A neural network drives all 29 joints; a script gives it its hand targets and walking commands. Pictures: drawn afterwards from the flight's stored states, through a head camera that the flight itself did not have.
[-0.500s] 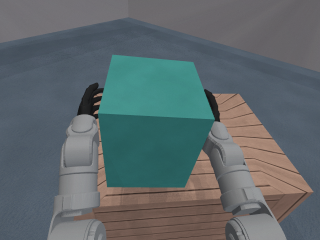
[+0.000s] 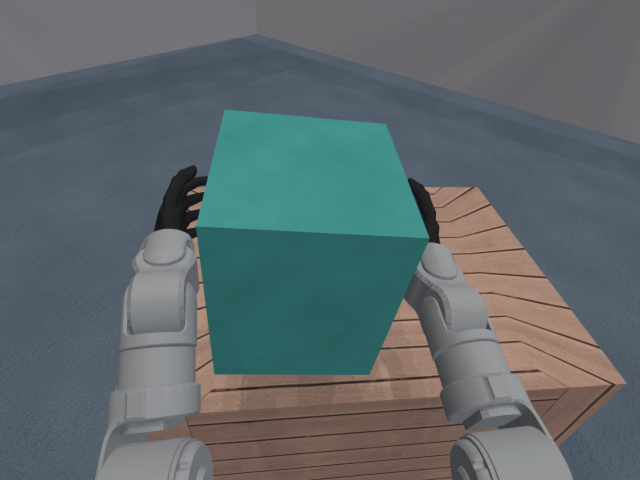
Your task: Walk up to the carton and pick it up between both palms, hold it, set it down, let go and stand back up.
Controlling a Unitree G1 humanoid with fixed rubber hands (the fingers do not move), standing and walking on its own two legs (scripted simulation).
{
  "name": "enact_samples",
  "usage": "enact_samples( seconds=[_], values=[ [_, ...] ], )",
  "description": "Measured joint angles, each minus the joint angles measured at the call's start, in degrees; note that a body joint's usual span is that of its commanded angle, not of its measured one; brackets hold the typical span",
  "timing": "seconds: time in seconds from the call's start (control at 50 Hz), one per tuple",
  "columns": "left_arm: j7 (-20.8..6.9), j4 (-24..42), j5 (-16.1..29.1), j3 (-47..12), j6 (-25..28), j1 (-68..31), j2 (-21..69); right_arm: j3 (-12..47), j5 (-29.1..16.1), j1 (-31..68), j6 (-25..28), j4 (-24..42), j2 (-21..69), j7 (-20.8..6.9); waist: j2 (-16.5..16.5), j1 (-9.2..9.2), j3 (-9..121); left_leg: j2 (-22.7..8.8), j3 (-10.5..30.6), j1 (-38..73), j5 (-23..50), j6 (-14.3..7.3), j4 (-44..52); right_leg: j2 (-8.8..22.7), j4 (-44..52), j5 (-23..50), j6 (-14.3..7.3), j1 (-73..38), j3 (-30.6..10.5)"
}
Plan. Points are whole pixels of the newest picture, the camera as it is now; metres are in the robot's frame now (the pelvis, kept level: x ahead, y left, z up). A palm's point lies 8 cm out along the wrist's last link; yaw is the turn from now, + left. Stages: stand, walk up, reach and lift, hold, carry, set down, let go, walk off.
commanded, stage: set down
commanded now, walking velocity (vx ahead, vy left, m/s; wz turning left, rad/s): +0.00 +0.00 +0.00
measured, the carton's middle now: (300, 248) +0.37 +0.01 +0.15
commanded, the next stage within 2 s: none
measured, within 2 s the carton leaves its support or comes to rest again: neither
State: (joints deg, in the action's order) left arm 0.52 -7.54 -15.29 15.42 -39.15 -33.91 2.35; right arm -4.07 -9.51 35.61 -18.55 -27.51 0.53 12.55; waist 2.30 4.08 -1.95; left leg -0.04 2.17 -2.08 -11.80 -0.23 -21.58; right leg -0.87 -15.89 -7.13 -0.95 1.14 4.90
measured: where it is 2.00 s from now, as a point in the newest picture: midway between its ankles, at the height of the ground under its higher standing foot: outside the picture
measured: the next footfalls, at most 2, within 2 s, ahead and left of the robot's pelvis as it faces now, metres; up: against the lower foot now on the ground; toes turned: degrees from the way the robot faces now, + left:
none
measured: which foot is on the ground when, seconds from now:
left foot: down 0.00-1.00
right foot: down 0.00-1.00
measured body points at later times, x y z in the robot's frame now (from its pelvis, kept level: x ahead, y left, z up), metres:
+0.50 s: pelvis +0.01 +0.00 +0.00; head +0.00 +0.03 +0.45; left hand +0.40 +0.15 +0.14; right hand +0.38 -0.15 +0.11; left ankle +0.01 +0.11 -0.75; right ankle +0.03 -0.11 -0.75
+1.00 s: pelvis +0.02 +0.00 +0.00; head +0.02 +0.03 +0.45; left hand +0.42 +0.14 +0.11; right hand +0.40 -0.15 +0.10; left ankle +0.01 +0.11 -0.75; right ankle +0.03 -0.11 -0.75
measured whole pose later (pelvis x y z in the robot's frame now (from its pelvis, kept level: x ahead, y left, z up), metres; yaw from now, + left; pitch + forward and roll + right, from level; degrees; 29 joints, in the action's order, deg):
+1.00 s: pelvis +0.02 +0.00 +0.00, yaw +0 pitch -3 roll -2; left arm 1.5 -28.0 -15.0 15.2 -14.8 -33.3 3.7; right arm -11.6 1.0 30.8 4.9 -41.9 3.1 9.6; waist 2.0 2.6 -1.5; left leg -0.1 2.5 -5.4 -12.5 -0.3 -20.7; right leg -1.0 -13.0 -7.0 -0.7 3.5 5.2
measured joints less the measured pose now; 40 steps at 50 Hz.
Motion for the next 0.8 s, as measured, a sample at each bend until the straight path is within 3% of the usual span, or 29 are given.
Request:
enact_samples(
  seconds=[0.12,0.34,0.52,0.8],
  values=[
    [-0.25,-2.17,-0.79,1.27,3.39,-0.68,0.94,-1.8,2.42,0.44,2.89,-1.85,0.74,-1.23,0.0,-0.13,-0.07,0.21,0.02,0.51,0.46,-0.05,0.89,0.21,0.27,0.1,0.05,-0.26,0.02],
    [-2.65,-10.29,-3.37,3.56,14.14,-1.03,2.44,-7.41,11.01,-2.24,14.9,-8.44,3.97,-3.48,0.32,-1.53,-1.33,0.51,0.01,2.28,1.04,-0.16,3.03,0.52,0.93,-0.18,0.04,-1.39,0.01],
    [-0.23,-12.08,0.11,-0.52,19.39,1.99,1.52,-6.22,9.36,-5.73,21.05,-9.23,3.31,-2.85,0.23,-1.89,-1.54,0.11,0.77,-1.1,0.01,0.11,1.26,0.05,1.85,0.0,-0.02,0.53,0.77],
    [0.84,-15.5,-0.09,-0.95,21.48,1.29,1.33,-5.23,8.25,-4.86,21.99,-11.61,1.85,-2.48,0.47,-1.08,-0.16,-0.11,0.54,-2.33,-0.88,0.03,0.83,-0.22,2.65,-0.1,0.15,1.29,0.52]
  ],
)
